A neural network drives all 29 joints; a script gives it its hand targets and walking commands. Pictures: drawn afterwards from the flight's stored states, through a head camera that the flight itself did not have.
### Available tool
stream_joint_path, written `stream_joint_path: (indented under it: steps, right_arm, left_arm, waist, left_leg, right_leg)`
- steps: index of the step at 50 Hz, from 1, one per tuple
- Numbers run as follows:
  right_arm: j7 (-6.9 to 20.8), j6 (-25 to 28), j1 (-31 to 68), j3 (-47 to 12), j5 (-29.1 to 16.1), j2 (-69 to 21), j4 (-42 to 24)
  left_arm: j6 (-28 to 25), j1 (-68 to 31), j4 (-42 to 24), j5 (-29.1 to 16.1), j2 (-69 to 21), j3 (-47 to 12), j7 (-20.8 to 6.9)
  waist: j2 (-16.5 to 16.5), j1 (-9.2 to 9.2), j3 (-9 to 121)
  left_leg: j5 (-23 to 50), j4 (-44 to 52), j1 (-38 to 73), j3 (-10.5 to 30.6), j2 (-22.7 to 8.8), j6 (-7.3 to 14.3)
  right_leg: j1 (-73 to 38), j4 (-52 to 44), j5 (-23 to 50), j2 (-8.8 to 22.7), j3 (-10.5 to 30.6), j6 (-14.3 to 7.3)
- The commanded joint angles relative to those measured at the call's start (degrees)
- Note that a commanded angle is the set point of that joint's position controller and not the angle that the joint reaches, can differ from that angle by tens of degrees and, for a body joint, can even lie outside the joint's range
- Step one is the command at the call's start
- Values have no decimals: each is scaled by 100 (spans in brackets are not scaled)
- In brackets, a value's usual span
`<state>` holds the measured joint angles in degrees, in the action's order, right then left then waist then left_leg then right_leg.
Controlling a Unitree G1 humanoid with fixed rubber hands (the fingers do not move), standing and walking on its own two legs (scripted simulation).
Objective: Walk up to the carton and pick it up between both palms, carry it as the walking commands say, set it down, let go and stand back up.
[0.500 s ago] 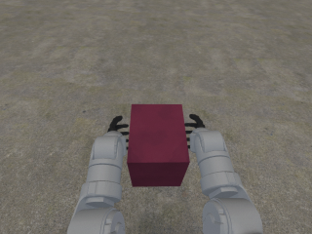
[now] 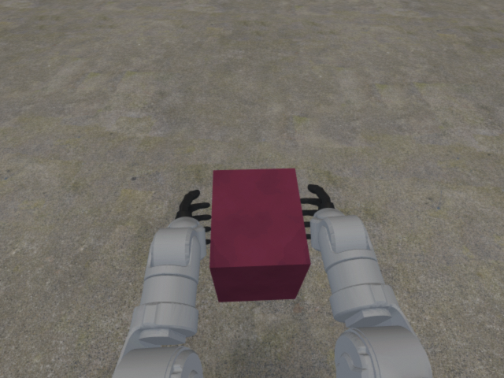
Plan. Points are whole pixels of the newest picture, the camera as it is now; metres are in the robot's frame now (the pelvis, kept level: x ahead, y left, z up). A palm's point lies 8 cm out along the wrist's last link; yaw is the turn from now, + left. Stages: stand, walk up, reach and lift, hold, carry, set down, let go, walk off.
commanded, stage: carry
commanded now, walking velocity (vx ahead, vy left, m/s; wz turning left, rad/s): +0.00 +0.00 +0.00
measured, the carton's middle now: (255, 237) +0.39 +0.00 -0.02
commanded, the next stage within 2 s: none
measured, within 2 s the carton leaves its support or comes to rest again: neither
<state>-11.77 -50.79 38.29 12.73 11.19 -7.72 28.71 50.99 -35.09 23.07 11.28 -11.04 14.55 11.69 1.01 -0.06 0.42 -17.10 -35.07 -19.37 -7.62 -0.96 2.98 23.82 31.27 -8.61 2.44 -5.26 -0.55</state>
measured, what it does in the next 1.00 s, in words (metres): stands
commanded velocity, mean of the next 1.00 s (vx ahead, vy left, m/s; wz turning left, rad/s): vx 0.00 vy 0.00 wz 0.00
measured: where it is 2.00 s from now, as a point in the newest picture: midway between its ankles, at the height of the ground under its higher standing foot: outside the picture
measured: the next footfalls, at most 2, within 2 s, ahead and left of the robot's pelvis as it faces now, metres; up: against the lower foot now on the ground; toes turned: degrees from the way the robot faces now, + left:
none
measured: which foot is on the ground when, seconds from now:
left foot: down 0.00-1.00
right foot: down 0.00-1.00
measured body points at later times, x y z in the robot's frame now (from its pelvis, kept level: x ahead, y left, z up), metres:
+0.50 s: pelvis +0.01 +0.01 +0.00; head -0.01 +0.01 +0.45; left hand +0.35 +0.12 +0.06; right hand +0.36 -0.11 +0.06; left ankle +0.02 +0.08 -0.73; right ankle +0.08 -0.12 -0.73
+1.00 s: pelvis +0.00 +0.00 +0.00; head +0.00 +0.00 +0.45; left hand +0.36 +0.11 +0.06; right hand +0.36 -0.12 +0.06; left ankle +0.02 +0.09 -0.73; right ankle +0.08 -0.12 -0.73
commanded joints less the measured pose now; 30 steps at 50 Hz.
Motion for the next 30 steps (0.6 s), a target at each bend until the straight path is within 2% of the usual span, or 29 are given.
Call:
stream_joint_path:
  steps: [1,2,3,4,5,6,7,8,9,10,11,12,13,14,15,16,17,18,19,20,21,23,24,25,26,27,28,29,30]
  right_arm:
    - [1746,294,2665,-2459,-1982,-6070,-1216]
    - [1825,449,3090,-1654,-1297,-5603,625]
    - [1833,533,2888,-2043,-1496,-5913,168]
    - [1853,665,3298,-2063,-1493,-5788,51]
    - [1870,780,3200,-1951,-1363,-5670,172]
    - [1880,799,2266,-2048,-1367,-5904,-26]
    - [1836,828,4533,-2897,-2260,-5657,-1753]
    - [1814,582,3652,-2858,-1954,-6115,-888]
    - [1825,411,3487,-3117,-2362,-6101,-1699]
    - [1772,400,3795,-3010,-2253,-5764,-1607]
    - [1761,352,3684,-3065,-2261,-5750,-1825]
    - [1703,325,3864,-2858,-2168,-5536,-1362]
    - [1710,267,3530,-2940,-2151,-5655,-1284]
    - [1746,253,3312,-2651,-1888,-5599,-728]
    - [1755,327,3346,-2291,-1649,-5398,-335]
    - [1717,350,3126,-2680,-1876,-5616,-761]
    - [1751,488,2930,-1866,-1323,-5257,8]
    - [1767,630,3049,-1979,-1328,-5296,-18]
    - [1838,589,2203,-1990,-1255,-5644,-89]
    - [1925,715,2695,-2273,-1407,-5735,58]
    - [1920,788,3406,-2266,-1628,-5508,-962]
    - [1948,664,3125,-2431,-1629,-5913,-647]
    - [1896,647,4085,-2935,-2116,-5925,-1673]
    - [1817,383,3919,-3289,-2405,-6109,-2042]
    - [1837,344,4557,-2664,-2124,-5389,-1165]
    - [1796,361,3017,-2070,-1465,-5370,-91]
    - [1805,613,1975,-1487,-842,-5322,1361]
    - [1796,599,2010,-2241,-1481,-5483,-622]
    - [1740,648,5188,-2755,-2203,-5268,-1528]
  left_arm:
    - [-224,-3482,-1495,-1995,-5851,-3014,-1573]
    - [-398,-3936,478,-1332,-5295,-2107,-1602]
    - [-509,-3651,-36,-1496,-5594,-2566,-1622]
    - [-650,-3700,47,-1359,-5415,-2415,-1634]
    - [-740,-3710,309,-1317,-5475,-2357,-1659]
    - [-755,-2700,141,-1272,-5644,-2463,-1730]
    - [-806,-5336,-2041,-2259,-5453,-3331,-1679]
    - [-497,-4251,-767,-2041,-5880,-3278,-1662]
    - [-404,-4520,-2049,-2331,-5814,-3660,-1612]
    - [-297,-4073,-1077,-2167,-5909,-3412,-1556]
    - [-223,-3731,-1166,-2112,-5918,-3383,-1588]
    - [-250,-4458,-1262,-2163,-5685,-3246,-1564]
    - [-168,-3676,-732,-2063,-5787,-3290,-1538]
    - [-164,-3982,-629,-1915,-5579,-3238,-1539]
    - [-259,-3767,-165,-1674,-5443,-2884,-1549]
    - [-233,-3402,-437,-1928,-5595,-3209,-1572]
    - [-363,-3433,284,-1469,-5414,-2581,-1601]
    - [-519,-3758,-71,-1576,-5385,-2760,-1612]
    - [-447,-2377,265,-1352,-5630,-2607,-1650]
    - [-616,-2553,571,-1388,-5679,-2631,-1724]
    - [-710,-3714,-601,-1714,-5672,-2822,-1699]
    - [-561,-3493,-334,-1696,-5998,-2939,-1761]
    - [-518,-4377,-1337,-2211,-6085,-3447,-1749]
    - [-260,-4113,-1543,-2504,-6255,-3737,-1712]
    - [-288,-5113,-1178,-2217,-5680,-3159,-1612]
    - [-207,-3290,317,-1543,-5598,-2547,-1625]
    - [-532,-2672,1014,-976,-5325,-1953,-1686]
    - [-476,-2372,-483,-1667,-5743,-2818,-1712]
    - [-525,-5336,-1236,-2397,-5570,-3263,-1666]
  waist:
    - [179,52,3091]
    - [-288,84,2798]
    - [-87,104,2990]
    - [-407,99,3165]
    - [-375,79,3212]
    - [-254,37,3077]
    - [-74,48,3182]
    - [-345,27,3170]
    - [130,9,3086]
    - [131,32,2856]
    - [236,32,3034]
    - [-134,55,3058]
    - [-203,64,2940]
    - [225,38,2934]
    - [-97,47,2884]
    - [-102,72,2914]
    - [243,29,2919]
    - [-18,32,3162]
    - [-31,46,3131]
    - [-174,46,2591]
    - [-70,-35,3094]
    - [203,-34,2710]
    - [345,-37,2714]
    - [0,-21,2503]
    - [395,-40,2335]
    - [170,-78,2008]
    - [273,17,1715]
    - [-292,6,2061]
    - [-201,26,2009]
  left_leg:
    - [667,797,862,1007,-833,62]
    - [1487,653,893,1080,-890,-15]
    - [1696,480,1142,860,-727,36]
    - [1809,332,1165,711,-669,-17]
    - [1782,190,1227,572,-571,-33]
    - [1762,302,1124,617,-590,-97]
    - [1602,165,922,627,-569,-10]
    - [1440,201,926,634,-570,-57]
    - [1197,352,967,485,-385,-82]
    - [1130,494,1001,828,-660,-68]
    - [1399,572,1157,1028,-900,-25]
    - [1664,544,1147,1003,-932,-57]
    - [2121,375,1264,784,-854,-16]
    - [2221,458,1208,906,-928,-86]
    - [2380,612,1432,1040,-1043,-109]
    - [2385,444,1376,960,-970,-43]
    - [2609,358,1392,840,-910,-82]
    - [2410,261,1298,761,-846,-63]
    - [2661,369,1426,838,-830,-121]
    - [2324,179,1261,662,-806,-69]
    - [3157,225,1587,861,-900,-196]
    - [3874,407,1417,917,-1063,-225]
    - [3392,488,1340,888,-1015,-170]
    - [2083,779,998,1010,-1078,-22]
    - [722,1195,750,1142,-1127,-31]
    - [-656,1682,444,1527,-1297,28]
    - [-1666,1516,-87,1146,-1028,249]
    - [-1114,1359,228,1221,-904,263]
    - [163,987,332,1171,-905,159]
  right_leg:
    - [-1349,-321,740,552,603,-95]
    - [-1282,-153,1062,600,590,-114]
    - [-1261,-216,1175,587,586,-144]
    - [-1400,-89,1542,627,629,-243]
    - [-1405,-62,1738,650,593,-263]
    - [-1318,-52,1641,594,519,-260]
    - [-1566,-133,1877,617,624,-230]
    - [-1570,-82,1880,683,616,-260]
    - [-1447,-160,1943,747,751,-298]
    - [-1106,-100,1083,605,661,-238]
    - [-1091,-56,819,544,588,-85]
    - [-1205,-86,823,507,426,-52]
    - [-1070,-6,1219,510,574,-55]
    - [-1117,46,1182,606,617,-129]
    - [-881,77,778,481,526,12]
    - [-1073,56,799,447,498,-40]
    - [-1059,-10,1262,517,592,-63]
    - [-1370,7,1437,555,584,-149]
    - [-1293,112,1466,553,525,-172]
    - [-1205,106,1569,628,603,-201]
    - [-1055,278,1844,525,503,-205]
    - [-817,359,816,396,305,-66]
    - [-923,219,500,386,260,-43]
    - [-922,60,43,352,336,28]
    - [-652,-8,-166,310,296,114]
    - [-535,133,-704,116,191,126]
    - [-920,-16,-666,163,213,71]
    - [-842,-189,-424,259,404,74]
    - [-1080,-194,317,351,439,66]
